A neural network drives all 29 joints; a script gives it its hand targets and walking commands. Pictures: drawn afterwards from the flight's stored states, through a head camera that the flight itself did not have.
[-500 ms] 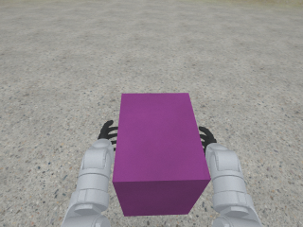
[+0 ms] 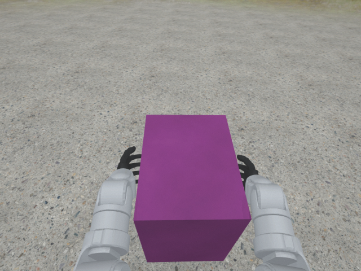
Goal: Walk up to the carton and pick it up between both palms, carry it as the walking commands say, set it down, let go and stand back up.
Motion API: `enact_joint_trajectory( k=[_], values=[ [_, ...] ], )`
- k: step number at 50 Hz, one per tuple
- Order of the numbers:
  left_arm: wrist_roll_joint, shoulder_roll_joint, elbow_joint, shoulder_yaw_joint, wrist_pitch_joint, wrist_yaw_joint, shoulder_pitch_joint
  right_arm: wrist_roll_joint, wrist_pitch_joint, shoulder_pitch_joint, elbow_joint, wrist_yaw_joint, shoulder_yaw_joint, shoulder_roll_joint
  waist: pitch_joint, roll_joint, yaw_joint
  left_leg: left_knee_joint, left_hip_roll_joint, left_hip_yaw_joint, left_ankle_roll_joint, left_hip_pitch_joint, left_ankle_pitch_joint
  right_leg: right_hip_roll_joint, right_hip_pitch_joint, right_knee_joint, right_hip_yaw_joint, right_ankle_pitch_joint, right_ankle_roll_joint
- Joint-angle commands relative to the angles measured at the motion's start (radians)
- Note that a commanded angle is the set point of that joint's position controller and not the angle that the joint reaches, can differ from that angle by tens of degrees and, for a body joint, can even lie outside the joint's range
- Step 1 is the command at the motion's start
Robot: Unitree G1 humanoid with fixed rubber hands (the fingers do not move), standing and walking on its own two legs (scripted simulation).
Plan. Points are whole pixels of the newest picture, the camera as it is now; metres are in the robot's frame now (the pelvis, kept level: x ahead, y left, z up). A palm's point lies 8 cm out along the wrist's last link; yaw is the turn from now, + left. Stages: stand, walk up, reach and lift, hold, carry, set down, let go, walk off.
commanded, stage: hold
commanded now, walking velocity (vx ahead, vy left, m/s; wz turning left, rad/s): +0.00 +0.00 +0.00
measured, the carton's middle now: (185, 189) +0.34 +0.01 +0.00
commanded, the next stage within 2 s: carry in 0.40 s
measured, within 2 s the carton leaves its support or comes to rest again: neither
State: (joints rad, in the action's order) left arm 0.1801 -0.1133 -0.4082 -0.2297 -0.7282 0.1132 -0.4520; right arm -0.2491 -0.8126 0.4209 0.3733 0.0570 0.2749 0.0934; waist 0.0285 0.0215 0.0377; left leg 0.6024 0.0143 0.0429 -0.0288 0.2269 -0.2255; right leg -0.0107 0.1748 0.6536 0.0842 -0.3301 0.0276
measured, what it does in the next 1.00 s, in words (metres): steps on the spot, turning right: right foot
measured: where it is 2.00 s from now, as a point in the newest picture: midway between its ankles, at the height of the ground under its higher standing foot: outside the picture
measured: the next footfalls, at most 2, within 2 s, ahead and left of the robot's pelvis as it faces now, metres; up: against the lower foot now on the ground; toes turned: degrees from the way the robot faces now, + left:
right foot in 0.86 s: +0.06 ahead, -0.09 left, +0.00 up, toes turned -12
left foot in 1.34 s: +0.19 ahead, +0.20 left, +0.00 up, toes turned -25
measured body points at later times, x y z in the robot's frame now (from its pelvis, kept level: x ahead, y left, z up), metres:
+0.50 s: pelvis +0.00 +0.00 +0.00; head -0.05 +0.00 +0.45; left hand +0.32 +0.16 +0.08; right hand +0.32 -0.14 +0.07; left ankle +0.07 +0.13 -0.72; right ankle +0.03 -0.14 -0.72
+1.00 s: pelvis +0.01 +0.02 +0.00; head -0.01 -0.04 +0.44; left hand +0.34 +0.07 +0.10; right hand +0.26 -0.22 +0.07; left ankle +0.06 +0.15 -0.66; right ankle +0.02 -0.08 -0.72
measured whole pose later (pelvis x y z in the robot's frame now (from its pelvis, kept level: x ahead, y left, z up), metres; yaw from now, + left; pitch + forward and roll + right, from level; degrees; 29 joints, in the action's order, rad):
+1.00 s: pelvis +0.01 +0.02 +0.00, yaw -16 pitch +1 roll +6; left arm 0.15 -0.15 0.18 -0.14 -1.18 0.09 -0.30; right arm -0.11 -1.32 0.31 -0.23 -0.07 0.17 0.10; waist -0.05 -0.02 0.04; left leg 1.07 0.01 -0.11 0.00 0.53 -0.41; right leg -0.04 0.44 0.79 0.10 -0.36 -0.03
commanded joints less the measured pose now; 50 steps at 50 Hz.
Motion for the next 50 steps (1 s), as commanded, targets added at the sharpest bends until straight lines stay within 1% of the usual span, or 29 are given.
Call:
enact_joint_trajectory(
  k=[1,4,16,19,20,21,23,25,26,27,29,30,31,32,33,34,35,38,39,40,41,42,43,44,45,46,47,48,50],
  values=[
    [-0.245,-1.113,0.139,0.582,-0.038,-0.372,-0.524,0.276,0.091,0.623,-0.153,0.189,-0.573,1.038,-0.454,-0.026,-0.095,-0.127,0.100,0.012,0.001,-0.233,0.096,0.092,0.022,-0.248,-0.023,0.134,-0.043],
    [-0.250,-1.101,0.149,0.593,-0.042,-0.372,-0.529,0.265,0.084,0.579,-0.133,0.188,-0.562,1.024,-0.429,-0.027,-0.108,-0.136,0.098,0.013,0.000,-0.216,0.065,0.096,0.030,-0.254,-0.024,0.104,-0.047],
    [-0.242,-1.102,0.136,0.578,-0.036,-0.373,-0.534,0.268,0.094,0.626,-0.148,0.187,-0.565,1.030,-0.419,-0.011,-0.094,-0.129,0.100,0.004,0.005,-0.220,0.022,0.088,0.069,-0.260,-0.018,0.042,-0.048],
    [-0.243,-1.102,0.133,0.582,-0.043,-0.375,-0.535,0.259,0.089,0.591,-0.121,0.188,-0.550,1.020,-0.394,-0.036,-0.100,-0.135,0.101,0.007,0.003,-0.202,0.032,0.090,0.061,-0.260,-0.017,0.059,-0.054],
    [-0.271,-1.057,0.219,0.633,-0.040,-0.352,-0.606,0.337,0.074,0.640,-0.202,0.176,-0.632,1.025,-0.452,-0.150,-0.027,-0.143,-0.126,0.099,0.042,-0.058,0.104,-0.080,0.108,-0.069,-0.018,0.047,-0.042],
    [-0.284,-1.058,0.234,0.644,-0.045,-0.341,-0.596,0.342,0.065,0.623,-0.225,0.169,-0.643,1.026,-0.437,-0.184,-0.013,-0.138,-0.114,0.085,0.053,-0.004,0.033,-0.060,0.120,-0.063,-0.009,0.003,-0.055],
    [-0.304,-1.028,0.269,0.662,-0.078,-0.327,-0.570,0.346,0.031,0.610,-0.248,0.157,-0.659,1.022,-0.436,-0.101,0.005,-0.081,-0.086,0.022,0.032,0.100,-0.095,-0.094,0.071,-0.105,0.057,-0.041,-0.082],
    [-0.329,-0.997,0.306,0.677,-0.119,-0.318,-0.562,0.377,-0.011,0.619,-0.308,0.141,-0.693,1.010,-0.423,0.082,-0.002,0.120,-0.022,-0.058,-0.010,0.168,-0.167,-0.232,0.079,-0.219,0.269,-0.035,-0.129],
    [-0.325,-0.990,0.307,0.676,-0.145,-0.311,-0.513,0.391,-0.035,0.604,-0.323,0.135,-0.709,1.010,-0.411,0.101,-0.009,0.182,-0.030,-0.050,-0.022,0.167,-0.169,-0.294,0.115,-0.242,0.354,0.009,-0.152],
    [-0.341,-0.989,0.341,0.690,-0.170,-0.302,-0.503,0.418,-0.058,0.609,-0.372,0.128,-0.742,1.013,-0.412,0.090,-0.015,0.152,-0.049,-0.024,-0.018,0.152,-0.174,-0.301,0.132,-0.219,0.358,0.092,-0.154],
    [-0.385,-0.963,0.441,0.736,-0.231,-0.283,-0.526,0.463,-0.122,0.618,-0.459,0.114,-0.788,0.997,-0.446,0.044,-0.031,0.028,-0.065,0.004,0.018,-0.001,-0.156,-0.239,0.268,-0.108,0.280,0.211,-0.124],
    [-0.399,-0.959,0.459,0.744,-0.269,-0.276,-0.524,0.471,-0.162,0.577,-0.463,0.107,-0.784,0.988,-0.481,-0.027,-0.052,-0.066,-0.110,0.045,0.056,-0.152,-0.111,-0.148,0.401,0.002,0.164,0.162,-0.086],
    [-0.429,-0.959,0.502,0.757,-0.306,-0.274,-0.528,0.480,-0.195,0.583,-0.493,0.095,-0.782,0.947,-0.521,-0.270,-0.045,-0.228,-0.253,0.216,0.114,-0.230,0.050,0.021,0.489,0.205,-0.011,-0.012,-0.042],
    [-0.449,-0.955,0.529,0.780,-0.345,-0.270,-0.492,0.491,-0.230,0.562,-0.533,0.090,-0.780,0.920,-0.541,-0.396,-0.022,-0.276,-0.391,0.259,0.164,-0.196,0.069,0.055,0.523,0.424,-0.088,-0.286,-0.027],
    [-0.474,-0.961,0.555,0.795,-0.379,-0.276,-0.478,0.496,-0.254,0.549,-0.575,0.082,-0.778,0.915,-0.538,-0.322,-0.032,-0.252,-0.400,0.203,0.202,-0.184,0.089,0.013,0.511,0.489,-0.120,-0.266,-0.019],
    [-0.497,-0.958,0.563,0.797,-0.405,-0.279,-0.470,0.512,-0.279,0.561,-0.611,0.072,-0.794,0.914,-0.499,-0.212,-0.029,-0.225,-0.353,0.111,0.196,-0.153,0.085,-0.020,0.503,0.506,-0.114,-0.221,-0.016],
    [-0.509,-0.960,0.594,0.792,-0.422,-0.279,-0.471,0.520,-0.297,0.572,-0.642,0.067,-0.805,0.915,-0.479,-0.164,-0.027,-0.207,-0.312,0.033,0.186,-0.126,0.109,-0.026,0.481,0.489,-0.118,-0.175,-0.010],
    [-0.532,-0.957,0.656,0.786,-0.474,-0.276,-0.459,0.519,-0.357,0.477,-0.637,0.061,-0.794,0.922,-0.468,-0.250,-0.022,-0.079,-0.245,-0.134,0.162,-0.064,0.287,-0.015,0.365,0.325,-0.159,-0.132,-0.014],
    [-0.545,-0.954,0.698,0.792,-0.487,-0.276,-0.484,0.525,-0.373,0.465,-0.657,0.061,-0.797,0.925,-0.485,-0.245,-0.026,-0.048,-0.256,-0.147,0.156,-0.044,0.298,-0.019,0.306,0.232,-0.170,-0.103,-0.029],
    [-0.542,-0.959,0.687,0.771,-0.504,-0.279,-0.455,0.528,-0.387,0.454,-0.682,0.054,-0.802,0.929,-0.492,-0.210,-0.025,0.000,-0.263,-0.147,0.147,-0.018,0.318,-0.031,0.252,0.138,-0.154,-0.048,-0.043],
    [-0.538,-0.959,0.675,0.749,-0.518,-0.284,-0.414,0.527,-0.401,0.442,-0.692,0.046,-0.804,0.931,-0.492,-0.125,-0.006,0.090,-0.241,-0.172,0.127,0.010,0.307,-0.049,0.170,-0.056,-0.123,0.034,-0.067],
    [-0.535,-0.957,0.666,0.731,-0.526,-0.289,-0.364,0.525,-0.411,0.423,-0.692,0.040,-0.808,0.929,-0.476,-0.024,0.013,0.190,-0.186,-0.198,0.071,0.142,0.121,-0.098,0.045,-0.230,-0.001,0.105,-0.082],
    [-0.535,-0.935,0.666,0.723,-0.532,-0.291,-0.371,0.521,-0.424,0.421,-0.693,0.037,-0.811,0.932,-0.482,0.225,-0.017,0.311,-0.089,-0.197,-0.005,0.392,-0.222,-0.341,-0.096,-0.266,0.400,0.368,-0.136],
    [-0.500,-0.908,0.651,0.700,-0.532,-0.290,-0.323,0.545,-0.438,0.429,-0.694,0.043,-0.866,0.955,-0.469,0.361,-0.022,0.490,0.026,-0.051,-0.043,0.554,-0.369,-0.449,-0.138,-0.321,0.756,0.420,-0.236],
    [-0.500,-0.930,0.680,0.702,-0.529,-0.292,-0.340,0.566,-0.436,0.496,-0.742,0.052,-0.888,0.967,-0.474,0.282,-0.020,0.580,0.000,0.050,-0.031,0.570,-0.330,-0.411,-0.155,-0.292,0.739,0.352,-0.252],
    [-0.527,-0.930,0.760,0.735,-0.524,-0.294,-0.443,0.586,-0.428,0.544,-0.774,0.052,-0.897,0.977,-0.433,0.173,-0.020,0.610,-0.018,0.063,-0.031,0.574,-0.256,-0.363,-0.108,-0.278,0.645,0.222,-0.219],
    [-0.530,-0.940,0.793,0.743,-0.524,-0.295,-0.447,0.589,-0.429,0.529,-0.775,0.052,-0.900,1.008,-0.414,0.138,-0.022,0.610,-0.031,0.061,-0.037,0.576,-0.191,-0.323,-0.071,-0.271,0.569,0.150,-0.175],
    [-0.532,-0.942,0.800,0.742,-0.523,-0.299,-0.431,0.591,-0.428,0.514,-0.771,0.047,-0.902,1.034,-0.420,0.149,-0.022,0.588,-0.036,0.046,-0.038,0.557,-0.150,-0.281,-0.080,-0.239,0.482,0.201,-0.141],
    [-0.544,-0.911,0.808,0.723,-0.523,-0.303,-0.417,0.594,-0.430,0.530,-0.782,0.026,-0.914,1.029,-0.418,0.262,-0.018,0.526,0.004,-0.015,-0.038,0.505,-0.146,-0.245,-0.056,-0.239,0.444,0.287,-0.125]
  ],
)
